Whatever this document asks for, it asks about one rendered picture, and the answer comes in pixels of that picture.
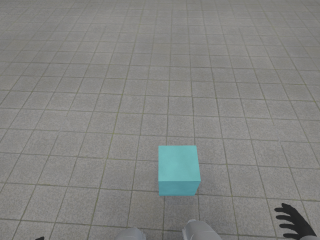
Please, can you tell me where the right robot thigh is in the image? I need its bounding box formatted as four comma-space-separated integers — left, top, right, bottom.
182, 221, 222, 240

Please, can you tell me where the robot right hand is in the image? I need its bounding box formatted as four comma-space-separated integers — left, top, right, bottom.
274, 203, 317, 240

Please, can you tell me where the carton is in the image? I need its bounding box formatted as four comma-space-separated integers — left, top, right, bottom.
158, 145, 201, 196

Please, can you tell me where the robot thigh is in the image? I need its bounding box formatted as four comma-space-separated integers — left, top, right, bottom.
182, 221, 222, 240
114, 227, 146, 240

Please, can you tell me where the left robot thigh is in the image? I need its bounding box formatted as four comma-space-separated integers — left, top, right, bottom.
114, 227, 146, 240

